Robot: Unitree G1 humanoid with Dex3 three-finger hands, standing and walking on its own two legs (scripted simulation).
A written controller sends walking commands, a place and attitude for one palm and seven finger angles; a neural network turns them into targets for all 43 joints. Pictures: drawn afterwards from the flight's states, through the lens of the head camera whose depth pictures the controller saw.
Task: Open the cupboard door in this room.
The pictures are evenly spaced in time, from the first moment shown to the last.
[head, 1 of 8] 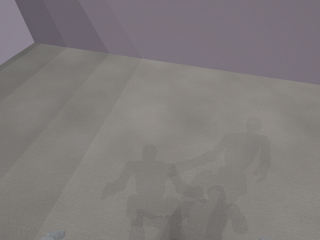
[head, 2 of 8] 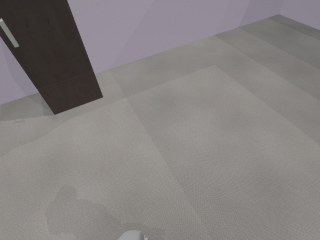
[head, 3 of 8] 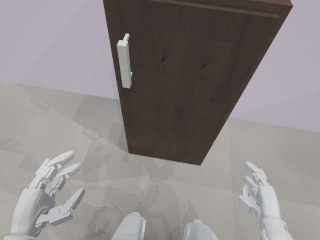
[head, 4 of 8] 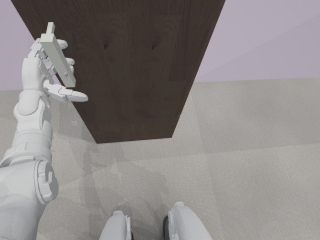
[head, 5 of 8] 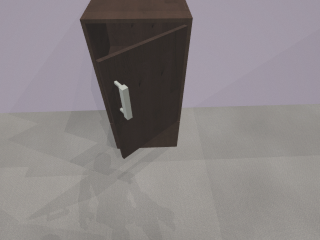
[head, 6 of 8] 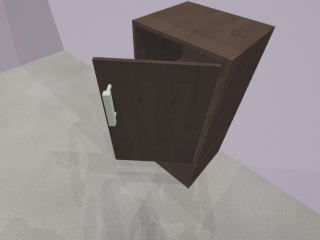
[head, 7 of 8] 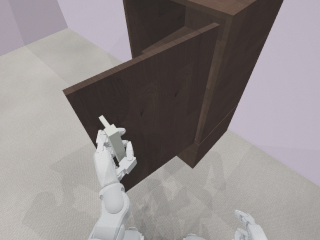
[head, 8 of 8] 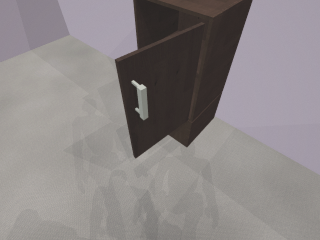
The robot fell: no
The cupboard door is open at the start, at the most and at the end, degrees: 0 83 83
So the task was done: yes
